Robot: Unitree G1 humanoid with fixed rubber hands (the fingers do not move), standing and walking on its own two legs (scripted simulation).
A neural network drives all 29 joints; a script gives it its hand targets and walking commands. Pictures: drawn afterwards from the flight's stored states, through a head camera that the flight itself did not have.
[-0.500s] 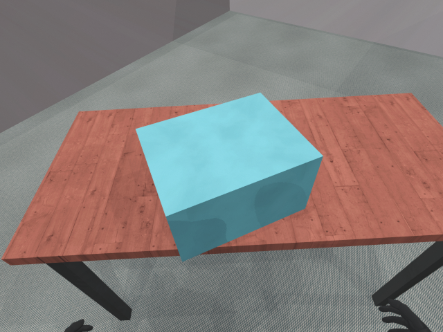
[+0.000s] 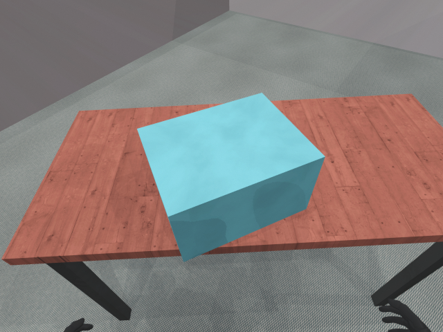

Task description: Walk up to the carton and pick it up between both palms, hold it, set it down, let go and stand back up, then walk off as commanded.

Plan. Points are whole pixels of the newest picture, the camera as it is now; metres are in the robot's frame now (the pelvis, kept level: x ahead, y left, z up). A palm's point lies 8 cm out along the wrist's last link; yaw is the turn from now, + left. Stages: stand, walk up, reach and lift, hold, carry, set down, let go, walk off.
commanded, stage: walk up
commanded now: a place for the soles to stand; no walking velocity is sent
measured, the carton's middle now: (225, 170) +0.44 +0.01 +0.02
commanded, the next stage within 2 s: reach and lift in 0.64 s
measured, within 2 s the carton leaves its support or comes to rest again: neither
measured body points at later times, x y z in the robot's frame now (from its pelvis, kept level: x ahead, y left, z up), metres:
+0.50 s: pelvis +0.00 +0.00 +0.00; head +0.00 +0.00 +0.45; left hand +0.11 +0.32 -0.08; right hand +0.13 -0.31 -0.09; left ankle -0.02 +0.12 -0.72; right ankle +0.04 -0.12 -0.72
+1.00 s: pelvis +0.00 -0.01 +0.01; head +0.00 -0.01 +0.46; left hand +0.20 +0.25 -0.05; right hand +0.17 -0.32 -0.06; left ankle -0.02 +0.12 -0.72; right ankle +0.04 -0.12 -0.72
